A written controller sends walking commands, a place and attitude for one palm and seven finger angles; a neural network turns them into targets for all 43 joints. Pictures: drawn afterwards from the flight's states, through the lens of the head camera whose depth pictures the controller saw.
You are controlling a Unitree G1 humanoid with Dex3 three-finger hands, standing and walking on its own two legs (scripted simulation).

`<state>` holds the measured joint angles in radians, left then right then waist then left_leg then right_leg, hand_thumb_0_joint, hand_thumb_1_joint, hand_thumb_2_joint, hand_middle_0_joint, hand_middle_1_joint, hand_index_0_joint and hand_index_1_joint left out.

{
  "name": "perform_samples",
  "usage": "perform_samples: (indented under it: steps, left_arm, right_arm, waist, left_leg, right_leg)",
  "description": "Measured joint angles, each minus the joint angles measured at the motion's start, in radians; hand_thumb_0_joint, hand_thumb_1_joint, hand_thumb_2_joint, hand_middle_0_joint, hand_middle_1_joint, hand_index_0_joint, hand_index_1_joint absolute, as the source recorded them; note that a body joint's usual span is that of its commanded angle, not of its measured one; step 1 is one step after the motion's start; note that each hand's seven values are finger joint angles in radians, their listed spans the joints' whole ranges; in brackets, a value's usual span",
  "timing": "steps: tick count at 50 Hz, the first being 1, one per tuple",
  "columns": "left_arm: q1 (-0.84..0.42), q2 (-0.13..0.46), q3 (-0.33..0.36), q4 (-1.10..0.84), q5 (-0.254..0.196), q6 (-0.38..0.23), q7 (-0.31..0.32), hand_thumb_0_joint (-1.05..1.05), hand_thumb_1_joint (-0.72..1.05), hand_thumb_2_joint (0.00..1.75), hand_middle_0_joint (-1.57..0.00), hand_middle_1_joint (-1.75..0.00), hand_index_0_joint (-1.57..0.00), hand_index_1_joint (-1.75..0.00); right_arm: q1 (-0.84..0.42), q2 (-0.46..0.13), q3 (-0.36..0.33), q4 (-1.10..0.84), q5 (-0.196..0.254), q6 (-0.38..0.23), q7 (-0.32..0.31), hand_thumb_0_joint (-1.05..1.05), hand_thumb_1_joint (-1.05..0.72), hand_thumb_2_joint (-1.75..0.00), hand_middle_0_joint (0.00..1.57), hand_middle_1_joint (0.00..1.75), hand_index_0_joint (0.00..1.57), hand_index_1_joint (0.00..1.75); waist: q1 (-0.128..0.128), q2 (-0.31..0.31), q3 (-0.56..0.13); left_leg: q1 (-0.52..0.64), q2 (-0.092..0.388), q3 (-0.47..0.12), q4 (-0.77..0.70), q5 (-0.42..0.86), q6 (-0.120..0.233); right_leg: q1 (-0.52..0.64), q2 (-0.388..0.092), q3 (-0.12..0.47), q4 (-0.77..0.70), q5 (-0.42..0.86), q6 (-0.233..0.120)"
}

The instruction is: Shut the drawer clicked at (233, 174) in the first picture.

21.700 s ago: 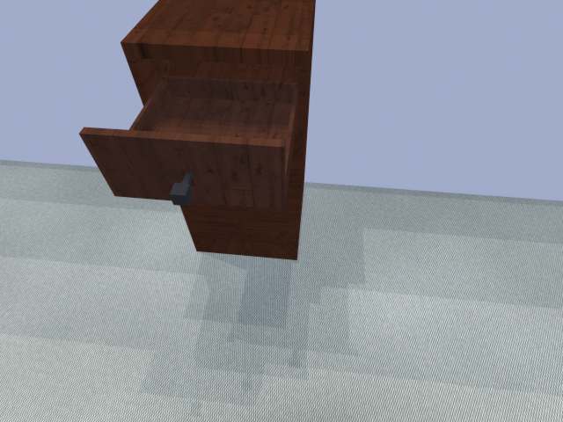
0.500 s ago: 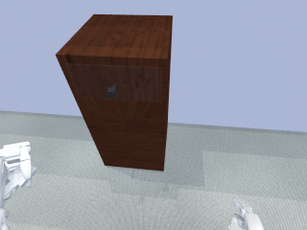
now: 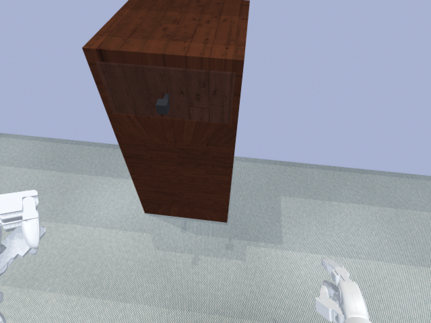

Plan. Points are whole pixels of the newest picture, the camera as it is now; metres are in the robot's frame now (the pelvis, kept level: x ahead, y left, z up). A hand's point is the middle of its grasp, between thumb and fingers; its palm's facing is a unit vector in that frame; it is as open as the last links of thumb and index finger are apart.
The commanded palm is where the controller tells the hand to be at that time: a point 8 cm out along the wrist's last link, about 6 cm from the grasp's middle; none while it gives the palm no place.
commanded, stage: step back with the hand held close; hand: left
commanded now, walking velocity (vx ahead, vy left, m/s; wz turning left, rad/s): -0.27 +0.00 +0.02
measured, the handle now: (164, 102) +0.68 +0.20 +0.01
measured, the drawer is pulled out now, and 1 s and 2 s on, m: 0.00 0.00 0.00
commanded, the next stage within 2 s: stop stepping back and stand still in 0.82 s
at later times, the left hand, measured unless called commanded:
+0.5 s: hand (39, 277) +0.14 +0.21 +0.17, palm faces +0.28 -0.81 -0.52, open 3.2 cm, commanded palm +0.07 +0.26 +0.19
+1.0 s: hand out of the picture +0.00 +0.20 +0.18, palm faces +0.34 -0.81 -0.48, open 3.2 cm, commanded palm -0.07 +0.25 +0.19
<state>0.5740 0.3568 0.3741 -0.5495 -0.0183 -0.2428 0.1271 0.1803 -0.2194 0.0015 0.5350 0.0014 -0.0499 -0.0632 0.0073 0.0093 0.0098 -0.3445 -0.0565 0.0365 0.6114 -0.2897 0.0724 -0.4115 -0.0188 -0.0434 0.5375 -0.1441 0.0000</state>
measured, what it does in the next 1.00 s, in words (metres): walks backwards: right foot, then left foot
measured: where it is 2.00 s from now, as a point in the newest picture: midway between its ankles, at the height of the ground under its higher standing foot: outside the picture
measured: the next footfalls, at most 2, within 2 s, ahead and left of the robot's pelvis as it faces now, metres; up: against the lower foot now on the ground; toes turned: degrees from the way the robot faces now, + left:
right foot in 0.22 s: +0.04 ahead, -0.12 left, +0.00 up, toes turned +4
left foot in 0.66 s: -0.05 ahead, +0.12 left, +0.00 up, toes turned +2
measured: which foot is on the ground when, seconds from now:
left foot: down 0.00-0.46, up 0.48-0.64, down 0.66-0.90, up 0.92-1.00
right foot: down 0.00-0.14, up 0.16-0.20, down 0.22-0.66, up 0.68-0.86, down 0.88-1.00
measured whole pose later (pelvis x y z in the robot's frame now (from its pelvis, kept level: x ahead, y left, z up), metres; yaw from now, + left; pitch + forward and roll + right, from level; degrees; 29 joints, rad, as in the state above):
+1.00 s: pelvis -0.20 -0.03 +0.01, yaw +1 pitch +3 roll +1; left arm 0.57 0.40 0.37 -0.57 -0.02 -0.24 0.12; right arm 0.16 -0.16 0.01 0.64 -0.01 -0.08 -0.05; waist 0.00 -0.03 0.00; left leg -0.52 -0.01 0.00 0.85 -0.37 -0.02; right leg -0.35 0.03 0.00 0.52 -0.22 -0.05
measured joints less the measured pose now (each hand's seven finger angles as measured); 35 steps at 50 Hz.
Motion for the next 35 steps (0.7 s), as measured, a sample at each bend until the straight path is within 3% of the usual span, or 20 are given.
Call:
perform_samples:
  steps: [5,9,14,18,22,24,28,30,33,35]
  left_arm:
    - [0.022,0.016,0.005,-0.030,0.002,-0.022,0.013,0.01,0.89,0.90,-1.40,-1.60,-1.40,-1.60]
    - [0.019,0.040,0.022,-0.030,0.026,-0.024,0.010,0.01,0.88,0.90,-1.40,-1.60,-1.40,-1.60]
    - [0.028,0.055,0.069,-0.047,0.007,-0.049,0.003,0.01,0.89,0.90,-1.40,-1.60,-1.40,-1.60]
    - [0.018,0.057,0.043,-0.047,-0.008,-0.038,-0.014,0.01,0.89,0.90,-1.40,-1.60,-1.40,-1.60]
    - [0.035,0.067,0.024,-0.061,-0.011,-0.020,-0.029,0.01,0.89,0.90,-1.40,-1.60,-1.40,-1.60]
    - [0.045,0.073,0.024,-0.069,-0.016,-0.018,-0.030,0.01,0.89,0.90,-1.40,-1.60,-1.40,-1.60]
    - [0.032,0.071,0.021,-0.068,-0.025,-0.009,-0.012,0.01,0.88,0.90,-1.40,-1.60,-1.40,-1.60]
    - [0.030,0.066,0.029,-0.064,-0.020,-0.003,0.001,0.01,0.88,0.90,-1.40,-1.60,-1.40,-1.60]
    - [0.030,0.058,0.025,-0.073,-0.016,0.004,0.011,0.01,0.88,0.90,-1.40,-1.60,-1.40,-1.60]
    - [0.012,0.073,0.027,-0.069,-0.004,-0.005,0.008,0.01,0.89,0.90,-1.40,-1.60,-1.40,-1.60]
  right_arm:
    - [0.018,-0.004,0.001,0.011,-0.004,-0.005,-0.006,0.01,-0.90,-0.90,0.20,0.30,0.20,0.30]
    - [0.062,0.003,-0.009,0.017,-0.011,-0.021,-0.016,0.01,-0.90,-0.90,0.20,0.30,0.20,0.30]
    - [0.045,0.017,-0.002,0.039,-0.020,-0.035,-0.003,0.01,-0.90,-0.90,0.20,0.30,0.20,0.30]
    - [-0.019,0.021,0.004,0.040,-0.027,-0.032,0.011,0.01,-0.90,-0.90,0.20,0.30,0.20,0.30]
    - [-0.054,0.023,0.006,0.015,-0.022,-0.016,0.018,0.01,-0.90,-0.90,0.20,0.30,0.20,0.30]
    - [-0.058,0.022,-0.001,0.005,-0.012,-0.002,0.018,0.01,-0.90,-0.90,0.20,0.30,0.21,0.30]
    - [-0.045,0.021,-0.020,0.017,-0.004,0.035,0.010,0.01,-0.90,-0.90,0.20,0.30,0.20,0.30]
    - [-0.033,0.018,-0.016,0.020,-0.005,0.048,0.000,0.01,-0.90,-0.90,0.20,0.30,0.20,0.30]
    - [-0.012,-0.008,-0.016,0.015,-0.008,0.037,-0.018,0.01,-0.90,-0.90,0.20,0.30,0.20,0.30]
    - [-0.010,-0.004,-0.032,0.030,-0.006,0.016,-0.024,0.01,-0.90,-0.90,0.20,0.30,0.20,0.30]
  waist:
    - [-0.011,-0.027,0.007]
    - [-0.029,-0.020,-0.004]
    - [-0.006,-0.040,-0.002]
    - [0.003,-0.048,0.043]
    - [-0.004,-0.028,0.054]
    - [-0.013,-0.016,0.041]
    - [-0.014,-0.045,0.011]
    - [-0.015,-0.067,-0.002]
    - [-0.033,-0.049,-0.014]
    - [-0.038,-0.059,0.006]
  left_leg:
    - [-0.021,-0.002,0.000,0.007,0.012,0.011]
    - [-0.022,-0.007,-0.034,-0.011,0.029,0.015]
    - [-0.048,-0.001,-0.022,-0.038,0.057,0.004]
    - [-0.049,0.000,0.002,-0.066,0.094,-0.003]
    - [-0.069,0.018,0.001,-0.047,0.108,-0.014]
    - [-0.108,0.024,-0.015,0.005,0.044,-0.031]
    - [-0.181,0.009,-0.043,0.281,-0.137,-0.063]
    - [-0.140,0.025,-0.038,0.245,-0.138,-0.066]
    - [-0.026,0.067,-0.052,-0.015,-0.034,-0.050]
    - [-0.048,0.052,-0.060,-0.017,0.041,-0.063]
  right_leg:
    - [-0.018,0.003,0.007,0.002,0.002,0.010]
    - [0.008,0.040,0.055,0.128,-0.068,0.021]
    - [0.064,0.052,0.091,0.047,-0.121,0.012]
    - [0.045,0.048,0.103,0.049,-0.115,0.009]
    - [0.028,0.065,0.098,0.057,-0.096,-0.007]
    - [0.014,0.073,0.086,0.050,-0.080,-0.015]
    - [-0.002,0.051,0.082,-0.001,-0.027,-0.022]
    - [-0.012,0.037,0.087,-0.024,0.001,-0.015]
    - [-0.050,0.031,0.060,-0.014,0.019,0.002]
    - [-0.080,0.022,0.067,0.055,-0.034,0.023]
